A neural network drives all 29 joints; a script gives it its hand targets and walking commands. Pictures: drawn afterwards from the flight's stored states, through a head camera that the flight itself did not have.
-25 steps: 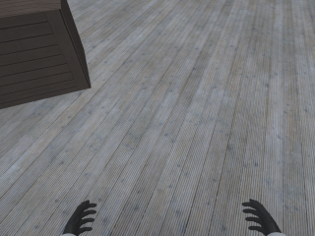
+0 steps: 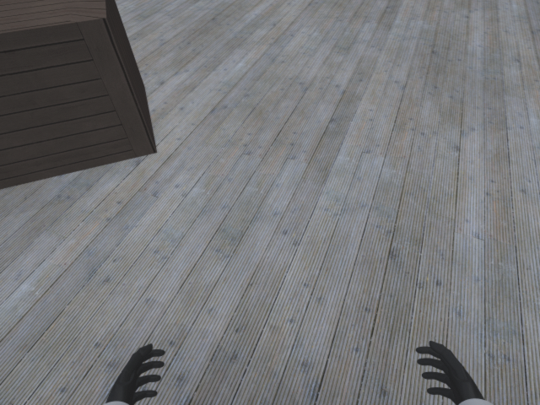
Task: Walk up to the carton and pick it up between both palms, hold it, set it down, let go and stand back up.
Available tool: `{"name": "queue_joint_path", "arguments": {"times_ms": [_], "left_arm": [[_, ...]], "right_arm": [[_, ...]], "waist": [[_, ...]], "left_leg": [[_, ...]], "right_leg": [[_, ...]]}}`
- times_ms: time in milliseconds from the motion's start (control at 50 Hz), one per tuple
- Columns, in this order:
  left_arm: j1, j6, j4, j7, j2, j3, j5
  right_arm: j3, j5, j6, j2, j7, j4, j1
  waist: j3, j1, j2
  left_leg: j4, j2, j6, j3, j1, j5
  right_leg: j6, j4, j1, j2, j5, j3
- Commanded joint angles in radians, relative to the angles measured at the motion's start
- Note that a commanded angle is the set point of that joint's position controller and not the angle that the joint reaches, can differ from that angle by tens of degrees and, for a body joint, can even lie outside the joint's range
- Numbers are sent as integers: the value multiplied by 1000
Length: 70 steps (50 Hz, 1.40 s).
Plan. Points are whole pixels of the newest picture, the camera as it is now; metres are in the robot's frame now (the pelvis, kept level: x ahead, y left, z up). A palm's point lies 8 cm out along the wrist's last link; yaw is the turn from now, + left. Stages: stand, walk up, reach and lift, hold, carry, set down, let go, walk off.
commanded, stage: stand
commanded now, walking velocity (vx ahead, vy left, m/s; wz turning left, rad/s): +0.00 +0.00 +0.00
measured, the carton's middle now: out of the picture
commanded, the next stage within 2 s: none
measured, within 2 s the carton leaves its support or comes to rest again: neither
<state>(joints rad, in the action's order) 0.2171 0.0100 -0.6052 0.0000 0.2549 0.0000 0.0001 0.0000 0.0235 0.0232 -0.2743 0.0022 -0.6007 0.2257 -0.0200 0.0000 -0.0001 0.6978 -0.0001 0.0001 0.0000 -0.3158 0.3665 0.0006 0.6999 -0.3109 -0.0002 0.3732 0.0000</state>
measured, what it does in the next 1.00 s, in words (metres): stands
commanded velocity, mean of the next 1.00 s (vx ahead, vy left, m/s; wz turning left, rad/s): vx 0.00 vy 0.00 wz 0.00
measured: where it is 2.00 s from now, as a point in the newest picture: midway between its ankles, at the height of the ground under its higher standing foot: outside the picture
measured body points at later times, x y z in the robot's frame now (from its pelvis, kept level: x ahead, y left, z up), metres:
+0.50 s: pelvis -0.01 +0.00 +0.00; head -0.01 +0.00 +0.45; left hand +0.14 +0.25 -0.09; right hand +0.14 -0.25 -0.08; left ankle +0.00 +0.12 -0.72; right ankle +0.00 -0.12 -0.72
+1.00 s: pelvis -0.02 +0.00 +0.00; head -0.02 +0.00 +0.45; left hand +0.13 +0.25 -0.09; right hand +0.14 -0.26 -0.08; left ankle +0.00 +0.12 -0.72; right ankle +0.00 -0.12 -0.72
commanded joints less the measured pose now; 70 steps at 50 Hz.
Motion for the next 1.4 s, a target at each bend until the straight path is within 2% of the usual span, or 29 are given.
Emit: {"name": "queue_joint_path", "arguments": {"times_ms": [0, 360, 500, 760, 1380], "left_arm": [[-49, 56, 6, 10, 263, 98, 24], [-56, 57, -9, 7, 267, 98, 25], [-52, 58, -15, 6, 267, 96, 23], [-56, 57, -24, 5, 265, 94, 23], [-64, 57, -40, 4, 271, 94, 20]], "right_arm": [[95, -2, 52, -236, 9, 4, -51], [95, -3, 52, -239, 7, -2, -58], [96, -4, 53, -245, 7, -5, -59], [92, -5, 52, -242, 5, -9, -61], [92, -7, 52, -250, 6, -17, -64]], "waist": [[102, -1, 9], [66, -2, 7], [63, -3, 9], [39, -4, 13], [43, -3, 11]], "left_leg": [[-102, 87, 82, -111, 47, -279], [-139, 86, 82, -123, 17, -184], [-136, 87, 78, -120, 31, -208], [-161, 91, 79, -132, 16, -153], [-160, 95, 77, -132, 35, -196]], "right_leg": [[90, -104, 42, -97, -287, -108], [86, -139, 25, -95, -196, -122], [84, -142, 24, -97, -216, -122], [81, -157, 11, -93, -159, -127], [77, -156, 13, -95, -199, -126]]}}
